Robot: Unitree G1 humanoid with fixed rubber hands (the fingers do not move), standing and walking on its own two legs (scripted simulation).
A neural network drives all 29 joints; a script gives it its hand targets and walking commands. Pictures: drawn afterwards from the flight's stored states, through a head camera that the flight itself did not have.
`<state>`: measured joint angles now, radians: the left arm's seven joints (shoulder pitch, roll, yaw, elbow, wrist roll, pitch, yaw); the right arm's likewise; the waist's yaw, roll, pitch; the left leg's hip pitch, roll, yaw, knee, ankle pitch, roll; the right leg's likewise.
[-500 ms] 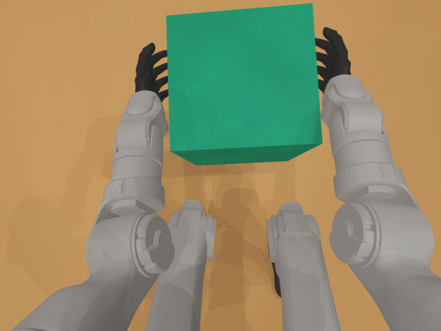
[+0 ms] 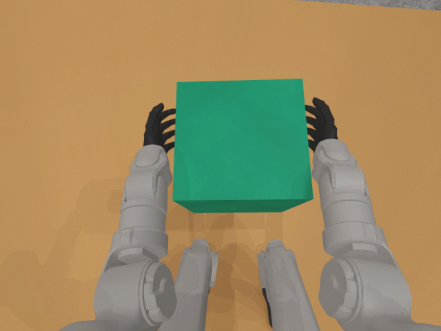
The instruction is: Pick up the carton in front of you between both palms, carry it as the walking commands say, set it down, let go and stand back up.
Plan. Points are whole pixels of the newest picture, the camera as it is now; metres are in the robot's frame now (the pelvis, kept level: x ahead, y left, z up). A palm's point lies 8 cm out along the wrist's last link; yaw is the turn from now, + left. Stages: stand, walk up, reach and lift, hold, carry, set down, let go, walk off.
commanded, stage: reach and lift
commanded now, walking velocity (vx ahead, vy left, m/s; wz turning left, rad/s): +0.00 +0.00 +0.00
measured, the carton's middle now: (238, 158) +0.44 +0.00 -0.11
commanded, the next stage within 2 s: hold in 1.90 s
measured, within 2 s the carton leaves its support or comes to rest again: neither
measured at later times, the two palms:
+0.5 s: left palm (116, 130) +0.40 +0.15 +0.12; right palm (373, 127) +0.40 -0.15 +0.11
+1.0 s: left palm (45, 103) +0.37 +0.15 +0.23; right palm out of the picture +0.36 -0.15 +0.23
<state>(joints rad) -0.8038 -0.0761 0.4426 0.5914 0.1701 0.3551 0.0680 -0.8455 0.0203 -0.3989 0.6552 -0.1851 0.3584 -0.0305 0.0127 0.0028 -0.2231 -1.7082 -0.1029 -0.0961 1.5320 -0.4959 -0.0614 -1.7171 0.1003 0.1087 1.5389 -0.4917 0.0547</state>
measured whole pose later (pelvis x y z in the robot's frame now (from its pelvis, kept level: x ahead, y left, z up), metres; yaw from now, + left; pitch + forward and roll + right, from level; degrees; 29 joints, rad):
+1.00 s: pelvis +0.07 +0.00 +0.21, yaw -1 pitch -2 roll +0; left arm -0.28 -0.16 0.27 0.40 0.27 0.59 0.00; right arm -0.28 0.15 -0.28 0.40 -0.27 0.59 0.00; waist 0.00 0.00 -0.06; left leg -0.19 -0.04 -0.14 0.45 -0.23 -0.01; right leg -0.20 0.04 0.15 0.46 -0.23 0.02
